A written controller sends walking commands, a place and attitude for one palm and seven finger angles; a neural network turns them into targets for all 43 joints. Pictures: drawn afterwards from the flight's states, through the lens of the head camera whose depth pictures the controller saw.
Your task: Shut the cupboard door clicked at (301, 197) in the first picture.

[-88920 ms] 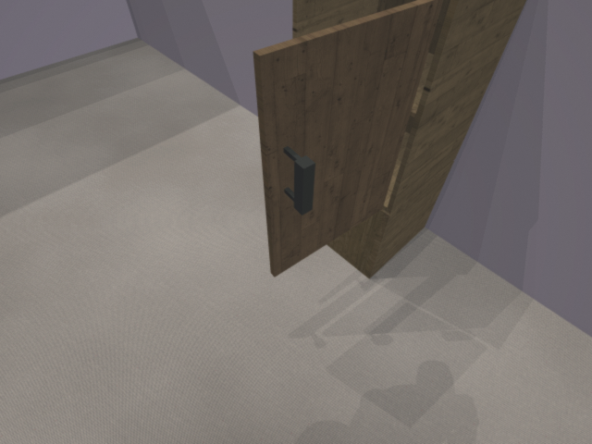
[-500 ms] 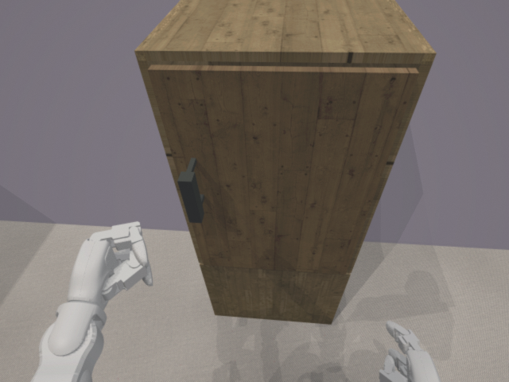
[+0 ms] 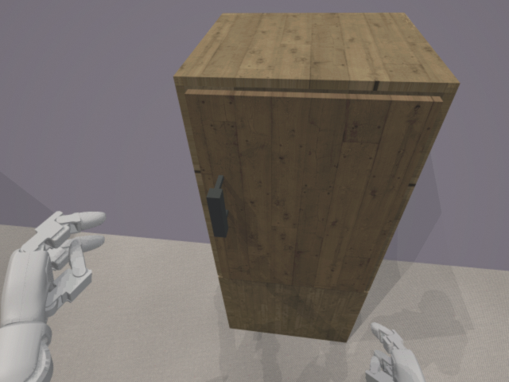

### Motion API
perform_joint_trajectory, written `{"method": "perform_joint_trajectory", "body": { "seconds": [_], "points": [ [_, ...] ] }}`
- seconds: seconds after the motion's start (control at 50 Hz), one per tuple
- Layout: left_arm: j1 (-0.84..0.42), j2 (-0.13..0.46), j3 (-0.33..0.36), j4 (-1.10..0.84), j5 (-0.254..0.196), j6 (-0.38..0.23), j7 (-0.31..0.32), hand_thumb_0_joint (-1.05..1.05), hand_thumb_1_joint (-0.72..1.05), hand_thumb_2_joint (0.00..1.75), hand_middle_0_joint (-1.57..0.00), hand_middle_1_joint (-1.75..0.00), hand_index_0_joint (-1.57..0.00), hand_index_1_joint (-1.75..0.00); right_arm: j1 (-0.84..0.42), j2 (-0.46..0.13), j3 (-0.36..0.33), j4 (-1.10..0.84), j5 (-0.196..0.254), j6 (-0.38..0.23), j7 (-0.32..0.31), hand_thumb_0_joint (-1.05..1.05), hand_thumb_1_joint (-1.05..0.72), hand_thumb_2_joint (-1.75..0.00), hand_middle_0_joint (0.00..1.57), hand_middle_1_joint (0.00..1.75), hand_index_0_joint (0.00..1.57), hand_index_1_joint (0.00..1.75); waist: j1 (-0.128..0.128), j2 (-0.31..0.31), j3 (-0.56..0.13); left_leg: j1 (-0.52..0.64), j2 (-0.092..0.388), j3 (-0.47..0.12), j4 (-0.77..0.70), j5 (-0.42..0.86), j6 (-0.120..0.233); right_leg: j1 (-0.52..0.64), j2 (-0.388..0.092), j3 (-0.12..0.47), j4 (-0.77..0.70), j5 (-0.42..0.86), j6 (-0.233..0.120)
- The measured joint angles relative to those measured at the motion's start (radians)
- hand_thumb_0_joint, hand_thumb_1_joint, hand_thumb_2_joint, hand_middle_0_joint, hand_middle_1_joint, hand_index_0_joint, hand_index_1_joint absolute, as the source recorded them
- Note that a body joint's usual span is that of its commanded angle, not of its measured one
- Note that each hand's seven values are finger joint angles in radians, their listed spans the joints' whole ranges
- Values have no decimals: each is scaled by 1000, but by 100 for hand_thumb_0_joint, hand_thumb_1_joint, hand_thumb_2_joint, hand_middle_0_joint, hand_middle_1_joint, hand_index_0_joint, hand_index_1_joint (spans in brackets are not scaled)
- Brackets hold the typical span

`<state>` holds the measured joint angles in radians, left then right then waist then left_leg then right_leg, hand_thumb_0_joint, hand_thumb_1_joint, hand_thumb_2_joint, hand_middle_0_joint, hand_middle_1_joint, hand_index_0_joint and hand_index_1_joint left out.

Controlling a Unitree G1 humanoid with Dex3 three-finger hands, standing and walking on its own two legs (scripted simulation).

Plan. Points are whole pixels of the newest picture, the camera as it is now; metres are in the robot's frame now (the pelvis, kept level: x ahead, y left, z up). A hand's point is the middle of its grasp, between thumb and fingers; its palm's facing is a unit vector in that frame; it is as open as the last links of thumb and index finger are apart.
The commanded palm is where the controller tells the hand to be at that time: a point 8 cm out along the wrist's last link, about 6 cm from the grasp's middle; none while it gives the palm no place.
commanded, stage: draw the hand back to the body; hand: left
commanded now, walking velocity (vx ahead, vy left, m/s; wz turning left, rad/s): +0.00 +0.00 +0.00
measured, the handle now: (220, 205) +0.46 +0.14 +0.00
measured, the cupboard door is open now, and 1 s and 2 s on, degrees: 0 0 0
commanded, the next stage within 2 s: step back with the hand held close in 0.50 s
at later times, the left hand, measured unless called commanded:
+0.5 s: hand (69, 275) +0.19 +0.25 +0.16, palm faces +0.46 -0.80 -0.39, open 7.4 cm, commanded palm +0.14 +0.29 +0.17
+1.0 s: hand (61, 277) +0.18 +0.26 +0.15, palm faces +0.38 -0.78 -0.50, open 7.4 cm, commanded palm +0.13 +0.30 +0.17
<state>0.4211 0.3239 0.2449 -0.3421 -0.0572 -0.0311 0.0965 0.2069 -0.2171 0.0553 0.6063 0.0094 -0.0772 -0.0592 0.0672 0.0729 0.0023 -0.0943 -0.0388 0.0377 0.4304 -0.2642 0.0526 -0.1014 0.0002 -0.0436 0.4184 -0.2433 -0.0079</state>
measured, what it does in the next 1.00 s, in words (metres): stands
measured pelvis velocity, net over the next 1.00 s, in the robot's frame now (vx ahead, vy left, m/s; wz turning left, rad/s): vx -0.02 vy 0.00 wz -0.03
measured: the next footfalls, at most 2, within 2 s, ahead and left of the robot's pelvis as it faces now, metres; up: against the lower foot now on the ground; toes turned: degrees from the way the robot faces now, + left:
right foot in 1.84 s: -0.16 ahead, -0.12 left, +0.00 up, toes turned +2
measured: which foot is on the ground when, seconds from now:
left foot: down 0.00-1.00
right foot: down 0.00-1.00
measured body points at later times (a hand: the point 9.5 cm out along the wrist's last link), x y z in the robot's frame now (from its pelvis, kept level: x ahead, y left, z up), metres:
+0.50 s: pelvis +0.00 -0.01 +0.00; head -0.03 -0.03 +0.45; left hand +0.16 +0.29 +0.18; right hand +0.19 -0.23 -0.08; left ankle -0.01 +0.08 -0.74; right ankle -0.01 -0.11 -0.74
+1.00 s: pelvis -0.02 +0.00 -0.01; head -0.02 -0.01 +0.44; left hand +0.16 +0.30 +0.18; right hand +0.14 -0.25 -0.09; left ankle -0.01 +0.08 -0.74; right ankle -0.01 -0.11 -0.74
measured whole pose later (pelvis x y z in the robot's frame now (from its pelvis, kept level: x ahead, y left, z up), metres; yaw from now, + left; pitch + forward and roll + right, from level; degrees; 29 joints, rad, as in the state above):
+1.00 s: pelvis -0.02 +0.00 -0.01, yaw -2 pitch +1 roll +0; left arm 0.55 0.42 0.40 -0.43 -0.06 -0.13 0.13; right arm 0.20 -0.25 -0.02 0.56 0.02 0.02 -0.09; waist 0.00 0.04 -0.02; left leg -0.26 -0.03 0.07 0.51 -0.26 0.06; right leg -0.28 0.00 -0.02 0.50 -0.23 0.00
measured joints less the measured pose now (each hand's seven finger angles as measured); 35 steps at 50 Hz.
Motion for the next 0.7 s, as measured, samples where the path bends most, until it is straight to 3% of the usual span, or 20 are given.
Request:
{"method": "perform_joint_trajectory", "body": {
  "seconds": [0.2, 0.42, 0.64, 0.7],
  "points": [
    [37, 35, 114, -46, -10, -18, 11, 2, 89, 90, -34, -45, -34, -44, 5, -14, -22, 15, 5, -6, 3, 1, -90, -90, 20, 30, 21, 30, 12, 2, -4, 7, 3, -2, -2, -2, -3, 9, 4, -2, -7, 0, -2],
    [34, 13, 82, -33, -10, -16, 9, 2, 89, 90, -22, -32, -22, -31, 2, -16, -29, 23, 5, -12, -5, 1, -90, -90, 20, 30, 21, 30, 8, -8, 3, 5, 11, -3, -1, 1, -10, 6, 11, -3, -4, 1, -11],
    [38, 23, 96, -35, -16, -28, 7, 1, 89, 90, -21, -31, -21, -30, 1, -9, -29, 25, 6, -15, -5, 1, -90, -90, 20, 30, 21, 30, 1, -2, 5, 8, 23, -1, -4, 3, -20, 8, 23, -1, -11, 7, -21],
    [47, 26, 116, -27, -12, -57, 8, 1, 89, 90, -21, -31, -21, -30, -1, -15, -31, 9, 7, 5, -2, 1, -90, -90, 20, 30, 21, 30, -11, 8, -15, -41, 34, -6, 27, -6, -20, -23, 34, -7, -16, 14, -23]
  ]
}}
